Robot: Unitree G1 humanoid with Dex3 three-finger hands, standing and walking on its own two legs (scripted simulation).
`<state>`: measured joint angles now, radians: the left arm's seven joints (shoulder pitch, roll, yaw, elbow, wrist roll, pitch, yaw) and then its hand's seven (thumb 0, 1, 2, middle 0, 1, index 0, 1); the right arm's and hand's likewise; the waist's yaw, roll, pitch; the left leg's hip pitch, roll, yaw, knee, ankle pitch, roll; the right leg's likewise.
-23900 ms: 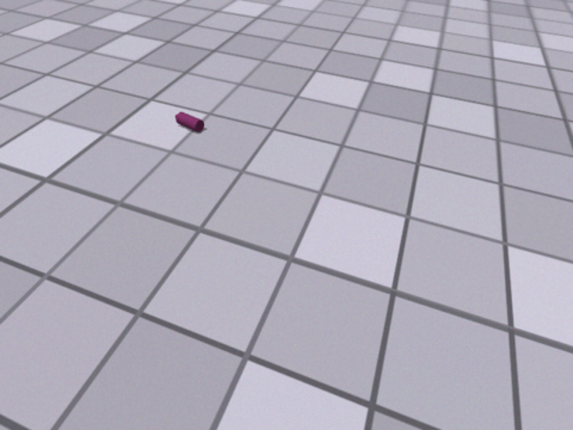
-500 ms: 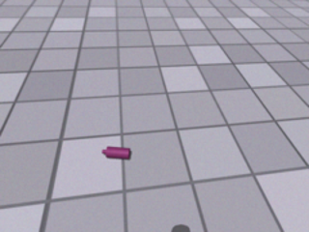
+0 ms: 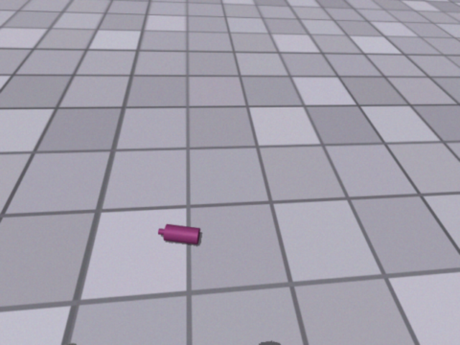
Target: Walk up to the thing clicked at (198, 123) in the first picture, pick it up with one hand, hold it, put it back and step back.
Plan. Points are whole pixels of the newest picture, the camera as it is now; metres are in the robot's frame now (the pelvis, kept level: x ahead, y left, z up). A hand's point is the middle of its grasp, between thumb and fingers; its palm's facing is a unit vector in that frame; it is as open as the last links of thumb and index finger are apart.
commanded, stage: walk up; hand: left
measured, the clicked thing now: (178, 233) +0.75 +0.21 -0.74
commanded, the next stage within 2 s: stand in 0.12 s
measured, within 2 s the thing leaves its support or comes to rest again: neither
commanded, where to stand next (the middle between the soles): +0.34 +0.00 m, yaw -7 degrees
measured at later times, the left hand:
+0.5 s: hand out of the picture +0.06 +0.25 -0.15, palm faces -0.02 -0.94 -0.35, open 7.4 cm
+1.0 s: hand out of the picture +0.08 +0.23 -0.15, palm faces -0.03 -0.94 -0.34, open 7.4 cm
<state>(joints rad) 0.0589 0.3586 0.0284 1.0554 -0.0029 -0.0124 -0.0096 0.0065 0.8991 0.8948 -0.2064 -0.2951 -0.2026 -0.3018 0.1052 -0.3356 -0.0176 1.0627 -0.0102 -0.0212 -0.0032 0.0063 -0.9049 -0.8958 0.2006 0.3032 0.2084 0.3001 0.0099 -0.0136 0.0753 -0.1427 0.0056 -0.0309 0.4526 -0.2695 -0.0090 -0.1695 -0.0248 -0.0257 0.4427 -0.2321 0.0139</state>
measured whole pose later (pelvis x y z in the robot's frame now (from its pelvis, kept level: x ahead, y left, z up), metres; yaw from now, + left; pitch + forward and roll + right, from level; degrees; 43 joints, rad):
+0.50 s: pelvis -0.01 -0.01 +0.01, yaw +0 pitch -2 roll +0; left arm 0.11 0.35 0.00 1.16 0.01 -0.02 -0.01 0.01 0.90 0.89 -0.21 -0.30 -0.20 -0.30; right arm 0.09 -0.34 -0.01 1.13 -0.01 -0.01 0.01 0.01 -0.91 -0.90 0.20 0.30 0.21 0.30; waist 0.01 0.01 0.06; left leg -0.09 0.01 -0.03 0.31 -0.18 -0.02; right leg -0.13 -0.02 -0.02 0.32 -0.16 0.01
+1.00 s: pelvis +0.00 -0.02 +0.01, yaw +0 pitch -1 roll +0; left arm 0.10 0.35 0.00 1.14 0.01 -0.02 -0.01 0.01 0.90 0.89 -0.21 -0.30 -0.20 -0.30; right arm 0.13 -0.36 0.00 1.14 -0.01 -0.01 0.01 0.01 -0.91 -0.90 0.20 0.30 0.21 0.30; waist 0.00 0.01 0.04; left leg -0.10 0.03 -0.03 0.31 -0.19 -0.04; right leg -0.14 0.00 -0.03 0.33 -0.17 -0.01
